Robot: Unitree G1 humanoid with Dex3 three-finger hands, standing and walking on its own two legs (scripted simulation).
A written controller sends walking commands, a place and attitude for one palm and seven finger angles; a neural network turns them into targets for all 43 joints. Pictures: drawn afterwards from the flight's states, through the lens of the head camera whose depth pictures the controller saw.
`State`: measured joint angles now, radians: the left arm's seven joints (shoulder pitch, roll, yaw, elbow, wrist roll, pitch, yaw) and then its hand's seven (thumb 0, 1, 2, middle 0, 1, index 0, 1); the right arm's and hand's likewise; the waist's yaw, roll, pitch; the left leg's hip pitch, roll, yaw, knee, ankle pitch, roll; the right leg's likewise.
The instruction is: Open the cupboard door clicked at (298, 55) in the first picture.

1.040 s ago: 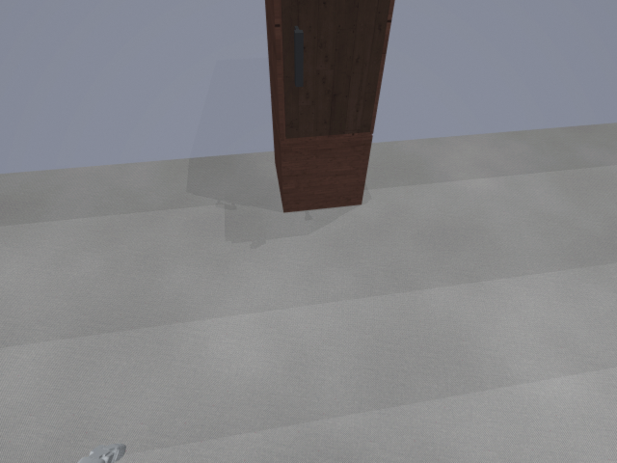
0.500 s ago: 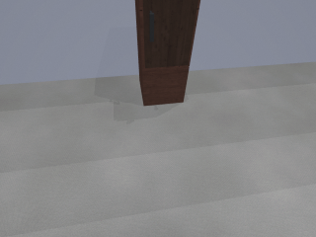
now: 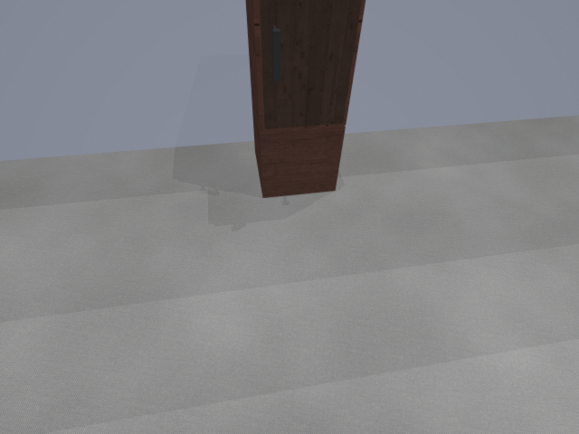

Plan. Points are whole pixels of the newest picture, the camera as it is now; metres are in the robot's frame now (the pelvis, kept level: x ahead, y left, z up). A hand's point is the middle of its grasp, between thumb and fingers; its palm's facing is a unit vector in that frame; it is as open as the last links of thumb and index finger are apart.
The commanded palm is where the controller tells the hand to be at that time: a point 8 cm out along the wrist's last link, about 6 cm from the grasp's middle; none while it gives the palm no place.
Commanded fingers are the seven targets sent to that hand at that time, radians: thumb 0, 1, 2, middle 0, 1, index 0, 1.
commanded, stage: look at it before walking up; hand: left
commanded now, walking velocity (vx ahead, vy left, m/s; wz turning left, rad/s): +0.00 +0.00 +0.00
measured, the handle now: (275, 53) +1.29 +0.13 -0.03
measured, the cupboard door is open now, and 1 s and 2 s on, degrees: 0 0 0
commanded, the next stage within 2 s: walk to a spot facing it in 0.40 s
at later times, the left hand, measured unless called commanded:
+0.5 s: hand out of the picture +0.07 +0.24 -0.16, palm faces -0.02 -0.94 -0.33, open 7.4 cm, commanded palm none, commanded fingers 0.00 0.90 0.90 -0.20 -0.30 -0.20 -0.30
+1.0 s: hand out of the picture +0.15 +0.13 -0.18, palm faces -0.14 -0.96 -0.23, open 7.4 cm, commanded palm none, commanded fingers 0.00 0.90 0.90 -0.20 -0.30 -0.20 -0.30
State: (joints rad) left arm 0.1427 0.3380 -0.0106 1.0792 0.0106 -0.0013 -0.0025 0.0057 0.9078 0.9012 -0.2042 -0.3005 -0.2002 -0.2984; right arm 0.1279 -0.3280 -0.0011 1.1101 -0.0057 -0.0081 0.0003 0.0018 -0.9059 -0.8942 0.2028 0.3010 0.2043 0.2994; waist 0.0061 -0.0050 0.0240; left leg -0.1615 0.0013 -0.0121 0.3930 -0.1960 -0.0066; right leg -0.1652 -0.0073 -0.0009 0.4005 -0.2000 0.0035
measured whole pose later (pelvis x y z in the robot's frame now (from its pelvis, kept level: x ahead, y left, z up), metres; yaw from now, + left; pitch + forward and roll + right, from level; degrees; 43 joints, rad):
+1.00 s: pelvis +0.09 -0.06 -0.02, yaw -13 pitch -1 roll +0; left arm 0.31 0.20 0.05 0.98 0.01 -0.04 -0.02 0.01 0.91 0.90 -0.20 -0.30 -0.20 -0.30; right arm 0.31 -0.23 -0.05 1.11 -0.01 0.01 0.00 0.00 -0.91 -0.89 0.20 0.30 0.20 0.30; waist 0.03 0.03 0.07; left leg -0.33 0.12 0.07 1.09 -0.45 -0.03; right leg -0.32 0.02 -0.10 0.67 -0.33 -0.08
